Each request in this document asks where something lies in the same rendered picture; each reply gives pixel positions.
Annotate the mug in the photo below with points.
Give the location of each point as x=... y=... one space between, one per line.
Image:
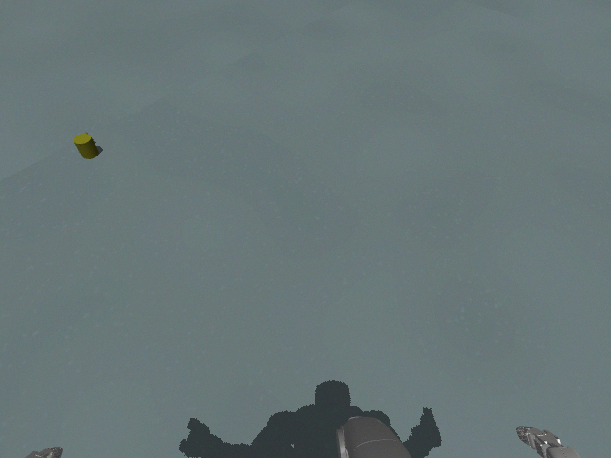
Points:
x=86 y=146

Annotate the right robot hand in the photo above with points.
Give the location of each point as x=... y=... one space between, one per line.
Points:
x=545 y=443

